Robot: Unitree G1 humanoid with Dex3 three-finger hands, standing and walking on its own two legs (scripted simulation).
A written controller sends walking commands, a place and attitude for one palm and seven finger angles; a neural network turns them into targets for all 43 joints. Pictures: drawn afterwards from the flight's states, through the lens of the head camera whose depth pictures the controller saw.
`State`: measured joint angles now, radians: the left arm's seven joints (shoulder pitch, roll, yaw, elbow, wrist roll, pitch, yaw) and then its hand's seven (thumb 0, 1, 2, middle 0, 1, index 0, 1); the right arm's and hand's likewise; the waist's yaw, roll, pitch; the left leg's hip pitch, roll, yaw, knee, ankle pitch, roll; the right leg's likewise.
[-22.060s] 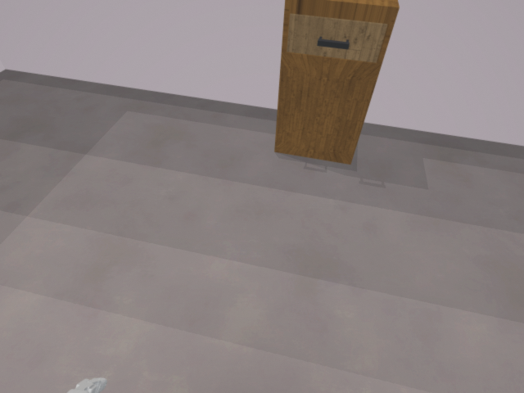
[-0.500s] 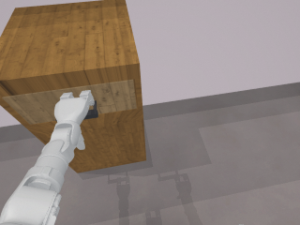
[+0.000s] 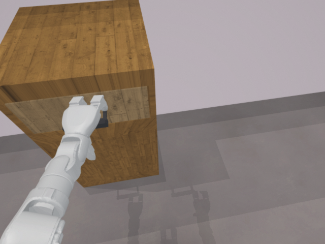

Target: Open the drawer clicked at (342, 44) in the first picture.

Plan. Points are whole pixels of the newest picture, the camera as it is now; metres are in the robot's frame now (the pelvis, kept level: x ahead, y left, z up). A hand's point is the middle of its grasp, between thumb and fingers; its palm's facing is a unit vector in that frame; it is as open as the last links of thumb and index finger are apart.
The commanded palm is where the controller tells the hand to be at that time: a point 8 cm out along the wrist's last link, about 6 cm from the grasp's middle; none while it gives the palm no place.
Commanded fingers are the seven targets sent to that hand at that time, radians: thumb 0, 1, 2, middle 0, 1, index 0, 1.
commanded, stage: lower the fingers behind the handle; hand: left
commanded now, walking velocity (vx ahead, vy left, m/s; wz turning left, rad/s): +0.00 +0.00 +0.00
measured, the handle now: (86, 119) +0.48 +0.26 -0.05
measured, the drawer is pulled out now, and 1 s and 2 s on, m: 0.00 0.00 0.00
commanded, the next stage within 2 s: close the thumb around the handle in 1.60 s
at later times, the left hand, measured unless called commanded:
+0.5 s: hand (88, 132) +0.42 +0.23 -0.02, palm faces +0.06 -0.02 -1.00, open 13.8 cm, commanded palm +0.39 +0.24 +0.03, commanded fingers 0.00 -0.50 0.30 -0.30 -1.20 -0.30 -1.20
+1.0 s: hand (83, 136) +0.41 +0.25 -0.04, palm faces +0.01 -0.02 -1.00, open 13.9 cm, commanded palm +0.39 +0.25 +0.00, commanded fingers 0.00 -0.50 0.30 -0.30 -1.20 -0.30 -1.20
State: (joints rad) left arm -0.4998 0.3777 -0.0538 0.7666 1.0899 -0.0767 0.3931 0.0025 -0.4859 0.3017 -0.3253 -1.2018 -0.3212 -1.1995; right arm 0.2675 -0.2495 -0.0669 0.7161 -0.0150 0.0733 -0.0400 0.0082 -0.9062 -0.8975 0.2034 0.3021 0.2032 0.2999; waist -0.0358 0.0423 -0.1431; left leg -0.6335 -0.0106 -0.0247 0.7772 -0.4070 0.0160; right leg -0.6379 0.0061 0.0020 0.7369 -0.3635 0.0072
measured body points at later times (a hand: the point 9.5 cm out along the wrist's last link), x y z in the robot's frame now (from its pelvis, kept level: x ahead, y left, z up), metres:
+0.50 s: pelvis -0.01 +0.00 -0.02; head +0.08 -0.01 +0.42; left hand +0.41 +0.23 +0.03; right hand +0.04 -0.28 -0.16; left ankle -0.03 +0.11 -0.71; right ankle -0.01 -0.13 -0.71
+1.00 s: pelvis -0.02 +0.00 -0.03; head +0.08 +0.00 +0.41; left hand +0.41 +0.25 +0.02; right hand +0.03 -0.28 -0.16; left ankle -0.03 +0.11 -0.71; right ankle -0.01 -0.13 -0.71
